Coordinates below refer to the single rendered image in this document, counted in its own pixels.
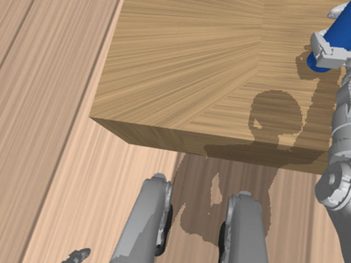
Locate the left robot hand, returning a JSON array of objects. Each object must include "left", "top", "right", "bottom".
[{"left": 61, "top": 248, "right": 91, "bottom": 263}]

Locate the left robot foot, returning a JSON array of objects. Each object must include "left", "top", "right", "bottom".
[{"left": 155, "top": 204, "right": 173, "bottom": 256}]

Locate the right robot hand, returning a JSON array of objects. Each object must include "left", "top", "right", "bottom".
[{"left": 310, "top": 2, "right": 351, "bottom": 73}]

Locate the can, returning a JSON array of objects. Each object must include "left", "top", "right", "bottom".
[{"left": 307, "top": 1, "right": 351, "bottom": 72}]

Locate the right robot arm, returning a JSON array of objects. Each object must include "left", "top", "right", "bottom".
[{"left": 315, "top": 70, "right": 351, "bottom": 263}]

